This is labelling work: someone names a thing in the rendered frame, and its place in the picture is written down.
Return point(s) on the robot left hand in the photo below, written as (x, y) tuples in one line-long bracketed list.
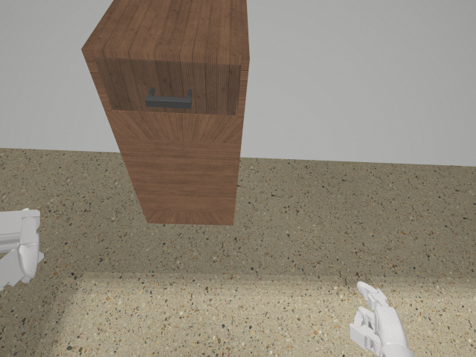
[(18, 237)]

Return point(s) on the cabinet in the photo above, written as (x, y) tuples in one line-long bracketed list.
[(184, 167)]

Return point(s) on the handle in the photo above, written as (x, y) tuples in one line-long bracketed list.
[(169, 102)]

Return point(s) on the robot right hand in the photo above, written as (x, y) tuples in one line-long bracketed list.
[(382, 328)]

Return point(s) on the drawer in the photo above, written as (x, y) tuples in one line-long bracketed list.
[(128, 82)]

